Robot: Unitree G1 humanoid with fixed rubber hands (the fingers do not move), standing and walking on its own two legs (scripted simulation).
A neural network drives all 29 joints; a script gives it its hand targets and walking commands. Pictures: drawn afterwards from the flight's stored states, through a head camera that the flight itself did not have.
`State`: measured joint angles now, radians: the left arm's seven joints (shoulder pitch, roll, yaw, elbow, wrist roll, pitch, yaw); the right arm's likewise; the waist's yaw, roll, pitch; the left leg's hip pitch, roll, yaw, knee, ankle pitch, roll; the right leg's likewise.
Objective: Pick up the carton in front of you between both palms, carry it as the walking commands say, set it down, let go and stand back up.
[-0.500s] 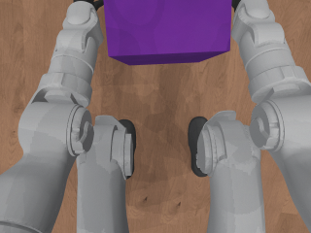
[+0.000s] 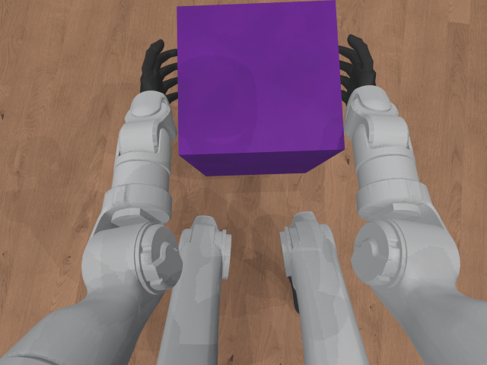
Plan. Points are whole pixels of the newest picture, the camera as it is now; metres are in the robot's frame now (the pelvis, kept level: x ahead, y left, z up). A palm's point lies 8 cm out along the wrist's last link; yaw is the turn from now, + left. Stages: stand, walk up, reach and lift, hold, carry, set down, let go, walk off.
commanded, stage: reach and lift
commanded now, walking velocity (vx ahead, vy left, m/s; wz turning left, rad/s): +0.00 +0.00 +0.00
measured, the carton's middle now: (255, 108) +0.50 -0.01 -0.13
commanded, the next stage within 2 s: none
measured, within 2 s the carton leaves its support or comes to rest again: neither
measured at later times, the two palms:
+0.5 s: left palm (106, 66) +0.47 +0.14 +0.09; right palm (415, 59) +0.46 -0.16 +0.09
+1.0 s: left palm out of the picture +0.42 +0.15 +0.24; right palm out of the picture +0.42 -0.15 +0.24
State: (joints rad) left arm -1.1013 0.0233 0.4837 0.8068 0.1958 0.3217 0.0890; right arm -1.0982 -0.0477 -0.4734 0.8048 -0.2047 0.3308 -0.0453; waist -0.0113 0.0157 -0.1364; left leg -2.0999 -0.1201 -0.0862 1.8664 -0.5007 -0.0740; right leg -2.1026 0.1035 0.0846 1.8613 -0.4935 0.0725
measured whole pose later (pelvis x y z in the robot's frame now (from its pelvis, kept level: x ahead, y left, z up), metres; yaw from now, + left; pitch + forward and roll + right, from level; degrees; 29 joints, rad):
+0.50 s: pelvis +0.04 +0.00 +0.13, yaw +0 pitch +35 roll +0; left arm -0.75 -0.06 0.40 0.66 0.16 0.34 0.08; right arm -0.75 0.04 -0.39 0.65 -0.17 0.35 -0.05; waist -0.01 0.01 -0.24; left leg -1.59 -0.11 -0.11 1.48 -0.50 -0.05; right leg -1.60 0.10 0.11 1.48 -0.50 0.06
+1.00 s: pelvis +0.10 +0.00 +0.27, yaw +0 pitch +17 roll +0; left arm -0.38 -0.12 0.32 0.58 0.18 0.32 0.06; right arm -0.38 0.12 -0.31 0.57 -0.19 0.33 -0.04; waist 0.00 0.00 -0.19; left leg -0.79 -0.08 -0.14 0.87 -0.37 -0.02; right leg -0.79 0.07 0.14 0.86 -0.37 0.03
